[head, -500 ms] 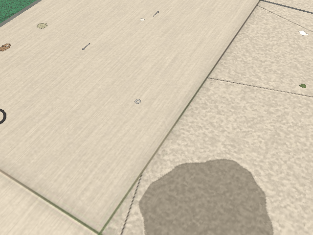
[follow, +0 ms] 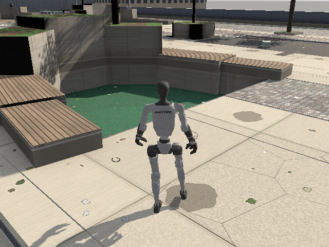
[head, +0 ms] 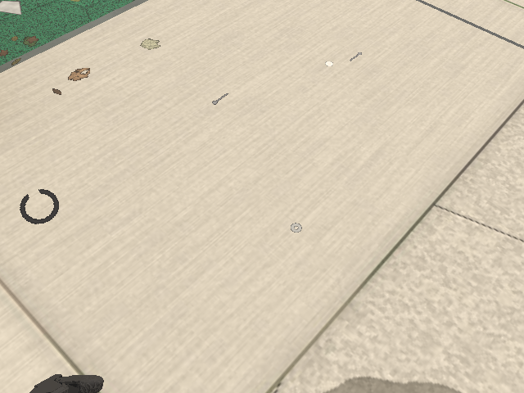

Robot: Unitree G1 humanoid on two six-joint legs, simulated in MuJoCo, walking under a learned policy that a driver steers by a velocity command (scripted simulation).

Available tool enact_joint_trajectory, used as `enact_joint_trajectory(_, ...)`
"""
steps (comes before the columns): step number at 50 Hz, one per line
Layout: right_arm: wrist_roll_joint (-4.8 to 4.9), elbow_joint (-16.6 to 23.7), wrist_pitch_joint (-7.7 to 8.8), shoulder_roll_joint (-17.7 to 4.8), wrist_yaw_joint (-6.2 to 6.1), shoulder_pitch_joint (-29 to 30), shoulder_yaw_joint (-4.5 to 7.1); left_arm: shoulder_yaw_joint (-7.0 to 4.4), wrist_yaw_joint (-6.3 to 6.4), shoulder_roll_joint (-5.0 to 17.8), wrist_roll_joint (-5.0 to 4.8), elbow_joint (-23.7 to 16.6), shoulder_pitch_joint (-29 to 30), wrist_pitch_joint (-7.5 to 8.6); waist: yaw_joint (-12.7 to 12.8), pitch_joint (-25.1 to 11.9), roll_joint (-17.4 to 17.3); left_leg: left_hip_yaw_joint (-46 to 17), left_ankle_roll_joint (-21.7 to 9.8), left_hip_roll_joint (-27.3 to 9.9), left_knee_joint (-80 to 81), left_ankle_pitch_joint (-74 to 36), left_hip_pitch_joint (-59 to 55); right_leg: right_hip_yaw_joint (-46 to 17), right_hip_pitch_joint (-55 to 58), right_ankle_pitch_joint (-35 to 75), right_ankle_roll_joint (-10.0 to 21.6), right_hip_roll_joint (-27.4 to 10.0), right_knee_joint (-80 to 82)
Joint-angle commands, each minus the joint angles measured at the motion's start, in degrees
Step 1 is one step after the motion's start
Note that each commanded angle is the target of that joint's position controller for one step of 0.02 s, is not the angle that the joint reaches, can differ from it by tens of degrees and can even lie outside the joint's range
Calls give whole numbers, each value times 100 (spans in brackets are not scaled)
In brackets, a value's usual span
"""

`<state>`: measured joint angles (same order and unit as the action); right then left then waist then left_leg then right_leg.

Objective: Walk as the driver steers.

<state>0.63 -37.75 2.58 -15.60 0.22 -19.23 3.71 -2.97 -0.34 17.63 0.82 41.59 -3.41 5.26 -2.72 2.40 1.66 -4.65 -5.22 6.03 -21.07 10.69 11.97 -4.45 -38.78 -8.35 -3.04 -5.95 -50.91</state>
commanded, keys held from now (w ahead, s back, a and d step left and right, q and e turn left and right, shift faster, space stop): w+q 0.14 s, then q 0.60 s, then no key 0.16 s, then w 0.10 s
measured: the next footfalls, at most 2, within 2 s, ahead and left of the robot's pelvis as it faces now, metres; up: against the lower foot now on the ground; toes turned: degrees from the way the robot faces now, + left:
right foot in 0.20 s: +0.30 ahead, -0.14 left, +0.00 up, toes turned +10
left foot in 0.68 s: +0.28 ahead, +0.12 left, +0.00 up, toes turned +27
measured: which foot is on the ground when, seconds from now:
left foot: down 0.00-0.22, up 0.24-0.66, down 0.68-1.00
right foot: up 0.00-0.18, down 0.20-0.68, up 0.70-1.00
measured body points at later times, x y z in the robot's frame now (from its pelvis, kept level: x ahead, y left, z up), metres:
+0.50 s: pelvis +0.21 -0.06 +0.00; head +0.27 -0.05 +0.44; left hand +0.24 +0.25 -0.11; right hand +0.46 -0.27 -0.10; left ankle +0.24 +0.10 -0.68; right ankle +0.26 -0.15 -0.75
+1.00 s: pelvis +0.27 +0.00 -0.01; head +0.29 +0.02 +0.44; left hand +0.26 +0.31 -0.12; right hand +0.56 -0.14 -0.08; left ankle +0.24 +0.10 -0.75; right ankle +0.35 -0.12 -0.72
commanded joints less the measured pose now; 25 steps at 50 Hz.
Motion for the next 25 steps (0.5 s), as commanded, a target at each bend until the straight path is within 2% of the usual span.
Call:
enact_joint_trajectory(1,42,381,88,-1014,-100,200,296,-17,-31,238,-17,-390,423,48,40,-277,-545,-945,-852,-1110,675,-883,401,178,683,1095,-87,328,1192)
enact_joint_trajectory(4,78,221,64,-1052,-94,-80,316,-44,-97,353,-109,-542,777,99,-114,-224,-656,-1272,-757,-1231,452,-433,259,100,972,1269,-30,504,1781)
enact_joint_trajectory(7,86,158,17,-975,-116,-131,309,-154,-144,577,-135,-583,667,166,-7,-256,-844,-1797,-649,-1399,-41,-215,-161,-11,1231,672,147,562,2126)
enact_joint_trajectory(8,76,177,-18,-966,-128,-45,314,-202,-134,633,-115,-548,457,190,127,-258,-960,-1885,-551,-1330,-323,-535,-236,50,1477,460,246,620,2281)
enact_joint_trajectory(9,73,225,-53,-851,-141,58,284,-264,-106,693,-58,-458,59,216,356,-416,-978,-1801,-363,-1078,-809,-994,-229,174,2035,618,376,652,2575)
enact_joint_trajectory(10,29,341,-56,-588,-146,115,198,-343,-71,918,66,-434,-494,247,608,-1012,-767,-1489,-83,-729,-1920,-1040,84,-211,3147,1244,668,82,2434)
enact_joint_trajectory(11,21,489,-49,-297,-185,-334,104,-439,-16,1368,218,-405,-1166,219,595,-1916,459,-759,384,-75,-3865,779,1661,-1853,5182,2384,1410,-1311,2288)
enact_joint_trajectory(12,68,524,-21,-539,-182,-910,103,-434,-80,1278,97,-288,-1354,120,388,-2462,1858,-613,608,11,-5141,2860,2727,-3727,5768,2193,2087,-2139,2685)
enact_joint_trajectory(13,107,380,-85,-1012,-183,-742,238,-297,-58,759,-3,-443,-1069,49,452,-1869,1048,-749,752,-333,-5745,2524,3029,-3166,5235,1896,1937,-1950,2750)
enact_joint_trajectory(14,78,448,-166,-1152,-187,-211,287,-213,-16,493,-6,-518,-830,-34,514,-1353,560,-474,826,-513,-5808,2148,3049,-2134,4576,2086,1710,-1674,2733)
enact_joint_trajectory(15,40,509,-240,-1117,-204,59,306,-165,2,392,8,-506,-574,-94,419,-984,304,-320,864,-680,-5594,1902,2918,-1461,3911,2405,1588,-1368,2807)
enact_joint_trajectory(16,33,550,-318,-1049,-215,150,329,-144,14,343,17,-465,-396,-121,281,-728,353,-240,858,-855,-5320,1751,2722,-1017,3377,2548,1505,-1150,2916)
enact_joint_trajectory(17,59,530,-389,-873,-209,51,298,-159,22,405,42,-410,-317,-130,180,-606,467,-89,850,-902,-5096,1615,2386,-625,2916,2519,1449,-977,3108)
enact_joint_trajectory(19,71,606,-452,-584,-216,132,220,-221,53,560,60,-302,-249,-121,159,-562,639,114,894,-905,-4594,1352,2280,-229,2748,2785,1573,-942,3372)
enact_joint_trajectory(21,27,681,-468,-536,-206,336,192,-276,105,701,26,-209,-256,-155,204,-743,526,123,915,-989,-4119,977,2318,-49,3007,2962,1690,-1119,3439)
enact_joint_trajectory(23,21,714,-470,-533,-155,503,178,-294,151,751,-24,-167,-180,-232,246,-882,455,179,899,-1044,-3597,480,2142,234,3137,2719,1671,-1147,3483)
enact_joint_trajectory(25,26,767,-474,-534,-87,715,172,-303,168,807,-55,-134,-102,-306,295,-827,481,307,842,-1045,-3056,146,1831,545,3046,2286,1588,-1106,3540)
